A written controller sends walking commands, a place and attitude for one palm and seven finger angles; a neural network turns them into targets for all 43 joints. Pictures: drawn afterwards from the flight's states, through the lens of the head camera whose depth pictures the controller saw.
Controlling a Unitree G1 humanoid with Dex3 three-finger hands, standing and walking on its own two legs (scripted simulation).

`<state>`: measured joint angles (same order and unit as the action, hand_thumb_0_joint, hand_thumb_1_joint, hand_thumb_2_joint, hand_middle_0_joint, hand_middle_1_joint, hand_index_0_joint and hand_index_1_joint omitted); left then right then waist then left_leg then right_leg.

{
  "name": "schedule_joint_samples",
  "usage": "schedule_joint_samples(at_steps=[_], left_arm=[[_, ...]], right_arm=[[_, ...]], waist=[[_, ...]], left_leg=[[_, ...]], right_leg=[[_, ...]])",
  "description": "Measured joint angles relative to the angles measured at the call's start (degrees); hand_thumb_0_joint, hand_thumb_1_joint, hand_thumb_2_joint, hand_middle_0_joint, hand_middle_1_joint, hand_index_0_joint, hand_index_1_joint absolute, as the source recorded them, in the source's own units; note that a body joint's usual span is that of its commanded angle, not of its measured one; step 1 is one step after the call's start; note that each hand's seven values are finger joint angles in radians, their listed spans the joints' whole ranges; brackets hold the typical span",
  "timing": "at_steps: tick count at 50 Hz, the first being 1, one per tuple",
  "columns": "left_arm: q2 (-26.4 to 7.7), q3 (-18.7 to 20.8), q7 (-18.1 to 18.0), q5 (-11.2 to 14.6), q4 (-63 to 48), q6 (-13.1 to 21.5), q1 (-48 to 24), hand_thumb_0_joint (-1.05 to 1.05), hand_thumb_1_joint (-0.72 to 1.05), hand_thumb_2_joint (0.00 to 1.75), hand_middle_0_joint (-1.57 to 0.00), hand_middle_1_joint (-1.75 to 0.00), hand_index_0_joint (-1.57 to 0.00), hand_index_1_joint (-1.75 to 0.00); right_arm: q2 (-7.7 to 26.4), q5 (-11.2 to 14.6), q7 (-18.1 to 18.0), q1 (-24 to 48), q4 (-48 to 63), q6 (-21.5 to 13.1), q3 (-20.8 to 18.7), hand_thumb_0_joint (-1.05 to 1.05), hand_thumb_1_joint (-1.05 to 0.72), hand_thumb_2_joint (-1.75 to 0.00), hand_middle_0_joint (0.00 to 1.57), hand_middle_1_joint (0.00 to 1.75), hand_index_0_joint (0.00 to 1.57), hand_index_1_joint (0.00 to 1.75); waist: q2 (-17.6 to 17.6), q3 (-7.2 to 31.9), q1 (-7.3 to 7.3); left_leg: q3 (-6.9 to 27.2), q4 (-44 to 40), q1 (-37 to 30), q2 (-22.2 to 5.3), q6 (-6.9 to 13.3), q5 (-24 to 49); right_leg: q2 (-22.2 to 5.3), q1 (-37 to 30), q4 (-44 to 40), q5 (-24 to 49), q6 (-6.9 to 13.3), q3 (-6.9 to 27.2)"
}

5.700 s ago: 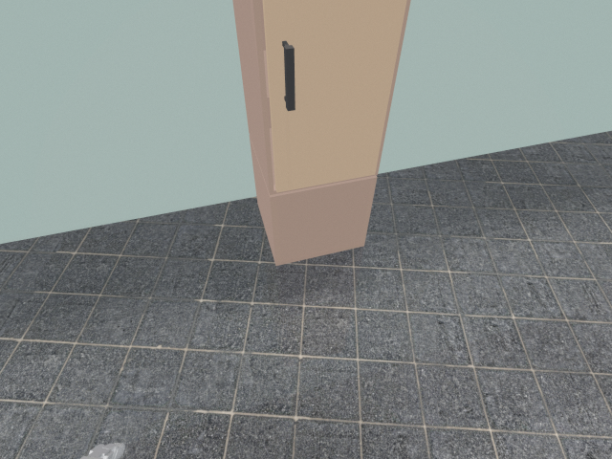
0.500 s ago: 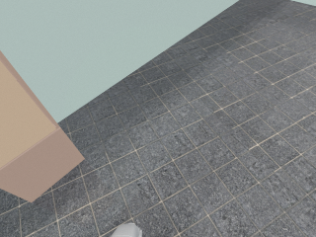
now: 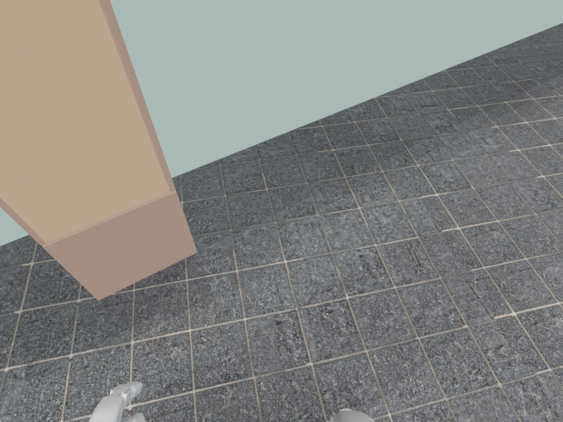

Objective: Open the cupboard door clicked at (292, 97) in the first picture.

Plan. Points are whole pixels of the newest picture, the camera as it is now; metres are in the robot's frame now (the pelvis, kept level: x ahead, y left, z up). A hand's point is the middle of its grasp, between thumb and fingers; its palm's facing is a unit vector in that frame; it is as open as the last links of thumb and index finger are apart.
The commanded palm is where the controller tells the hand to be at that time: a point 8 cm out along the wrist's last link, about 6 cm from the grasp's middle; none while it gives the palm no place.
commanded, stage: turn to face it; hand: left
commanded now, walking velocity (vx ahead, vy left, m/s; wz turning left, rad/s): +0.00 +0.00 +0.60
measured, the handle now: out of the picture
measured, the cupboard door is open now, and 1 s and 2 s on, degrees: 0 0 0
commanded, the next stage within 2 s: take the last steps up to it in 0.86 s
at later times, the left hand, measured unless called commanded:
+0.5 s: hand out of the picture -0.03 +0.19 -0.17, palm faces +0.35 -0.90 -0.26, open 7.4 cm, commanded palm none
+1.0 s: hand out of the picture -0.04 +0.23 -0.16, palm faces +0.48 -0.85 -0.23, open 7.4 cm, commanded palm none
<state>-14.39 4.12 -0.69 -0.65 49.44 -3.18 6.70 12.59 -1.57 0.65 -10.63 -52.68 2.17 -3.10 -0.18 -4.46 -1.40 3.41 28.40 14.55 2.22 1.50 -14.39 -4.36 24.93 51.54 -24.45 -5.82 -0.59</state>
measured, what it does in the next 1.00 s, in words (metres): steps on the spot, turning left: right foot, then left foot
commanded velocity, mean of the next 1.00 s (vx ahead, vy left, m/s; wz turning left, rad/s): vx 0.02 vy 0.00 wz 0.39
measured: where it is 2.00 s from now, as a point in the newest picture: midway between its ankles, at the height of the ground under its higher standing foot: (235, 419)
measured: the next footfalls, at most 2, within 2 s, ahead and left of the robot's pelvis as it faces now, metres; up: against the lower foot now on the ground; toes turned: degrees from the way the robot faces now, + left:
right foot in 0.10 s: +0.05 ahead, -0.14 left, +0.00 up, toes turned +1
left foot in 0.56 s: -0.01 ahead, +0.11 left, +0.00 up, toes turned +27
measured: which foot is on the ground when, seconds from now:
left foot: down 0.00-0.10, up 0.12-0.54, down 0.56-1.00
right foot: up 0.00-0.08, down 0.10-0.56, up 0.58-1.00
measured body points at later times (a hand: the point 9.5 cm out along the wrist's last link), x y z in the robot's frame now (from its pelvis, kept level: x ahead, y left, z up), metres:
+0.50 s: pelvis -0.01 -0.02 -0.01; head +0.03 -0.01 +0.44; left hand -0.05 +0.23 -0.15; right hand +0.16 -0.25 -0.15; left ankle -0.05 +0.10 -0.71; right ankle +0.01 -0.14 -0.74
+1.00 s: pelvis -0.02 +0.01 +0.00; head -0.01 +0.03 +0.45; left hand -0.07 +0.27 -0.14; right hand +0.13 -0.17 -0.14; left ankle -0.05 +0.09 -0.74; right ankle +0.03 -0.13 -0.69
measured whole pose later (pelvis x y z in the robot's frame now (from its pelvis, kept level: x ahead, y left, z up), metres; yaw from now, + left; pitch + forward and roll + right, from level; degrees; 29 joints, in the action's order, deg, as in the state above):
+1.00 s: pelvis -0.02 +0.01 +0.00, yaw +28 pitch -1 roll +0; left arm -12.3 3.0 -1.2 -0.9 55.0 -3.7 10.1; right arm 10.0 -1.4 -0.5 -12.9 -56.0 1.3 -1.9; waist -0.4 -2.4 -1.0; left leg -1.1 24.0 11.4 3.3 4.3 -11.6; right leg -4.4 21.3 51.1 -24.3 -5.2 -1.7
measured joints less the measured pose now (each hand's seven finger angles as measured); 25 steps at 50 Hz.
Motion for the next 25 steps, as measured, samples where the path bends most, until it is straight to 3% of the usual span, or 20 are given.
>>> schedule_joint_samples(at_steps=[4, 5, 6, 9, 11, 14, 18, 25], left_arm=[[1.10, -0.80, 0.00, 0.34, -1.34, 0.90, -0.94, 0.00, 0.91, 0.90, -0.20, -0.29, -0.19, -0.30], [1.25, -1.05, 0.03, 0.34, -1.78, 1.41, -0.70, 0.00, 0.91, 0.90, -0.20, -0.29, -0.19, -0.30], [1.88, -1.25, -0.12, 0.07, -1.77, 2.01, -0.66, 0.00, 0.91, 0.90, -0.20, -0.29, -0.19, -0.30], [3.37, -2.49, -0.21, -0.32, -1.81, 2.47, 0.50, 0.00, 0.90, 0.90, -0.20, -0.29, -0.20, -0.30], [4.02, -2.72, -0.32, -0.31, -1.53, 2.35, 1.79, 0.00, 0.90, 0.90, -0.20, -0.29, -0.20, -0.30], [4.44, -2.82, -0.45, -0.39, -0.72, 2.28, 3.44, 0.00, 0.90, 0.90, -0.20, -0.30, -0.20, -0.30], [4.36, -2.74, -0.50, -0.64, 0.34, 2.31, 5.18, 0.00, 0.90, 0.90, -0.20, -0.30, -0.20, -0.30], [2.34, -1.79, -0.31, -1.14, 2.25, 1.79, 7.93, 0.00, 0.90, 0.90, -0.20, -0.30, -0.20, -0.30]], right_arm=[[0.63, 0.03, 0.07, -1.35, -0.45, 0.69, -0.64, 0.01, -0.90, -0.90, 0.20, 0.30, 0.21, 0.30], [0.81, 0.20, 0.10, -1.84, -0.45, 0.82, -0.86, 0.01, -0.90, -0.90, 0.20, 0.30, 0.21, 0.30], [1.33, 0.44, 0.12, -1.92, -0.64, 0.97, -1.21, 0.01, -0.90, -0.90, 0.20, 0.30, 0.21, 0.30], [2.47, 0.32, 0.11, -2.35, -1.05, 1.83, -2.15, 0.01, -0.90, -0.90, 0.20, 0.30, 0.20, 0.30], [2.95, 0.14, 0.50, -2.58, -1.47, 2.22, -2.48, 0.01, -0.91, -0.90, 0.20, 0.30, 0.20, 0.30], [3.29, 0.08, 1.04, -2.65, -1.66, 2.49, -2.58, 0.01, -0.91, -0.90, 0.19, 0.30, 0.20, 0.30], [3.17, 0.14, 1.31, -1.96, -1.92, 3.06, -2.36, 0.01, -0.91, -0.90, 0.19, 0.30, 0.20, 0.30], [2.35, 0.53, 1.30, 1.70, -1.21, 2.62, -1.19, 0.01, -0.91, -0.90, 0.19, 0.30, 0.20, 0.30]], waist=[[1.43, 0.60, -0.94], [1.51, 0.99, -0.94], [2.59, 0.91, -0.90], [3.93, 0.97, -1.40], [3.82, 1.25, -1.26], [3.37, 1.26, -1.22], [2.31, 0.63, -0.61], [-0.09, -0.98, 2.07]], left_leg=[[2.63, 2.70, 1.76, 0.78, -1.35, -0.96], [3.16, 4.16, 2.62, 1.26, -1.83, -1.61], [3.66, 6.98, 3.82, 1.01, -2.15, -2.80], [1.94, 23.74, 9.46, 1.49, -3.48, -12.10], [-0.17, 33.24, 12.25, 0.72, -4.31, -11.21], [-2.07, 39.31, 14.02, -1.49, -5.48, -8.01], [-3.39, 36.45, 13.23, -3.81, -6.41, -7.61], [-7.48, 19.33, 7.21, -4.76, -5.49, -9.90]], right_leg=[[2.10, -5.53, -12.07, 3.56, 0.62, -0.52], [2.21, -7.80, -16.92, 6.09, 1.17, -0.89], [2.67, -8.47, -18.04, 6.35, 3.22, -1.75], [1.53, -9.52, -17.55, 5.85, 6.53, -4.52], [0.47, -11.08, -19.13, 6.28, 6.79, -5.88], [-0.74, -12.99, -21.18, 6.98, 6.66, -8.00], [-2.25, -14.26, -21.98, 6.95, 6.36, -10.96], [-5.03, -13.41, -18.80, 5.18, 4.62, -15.18]])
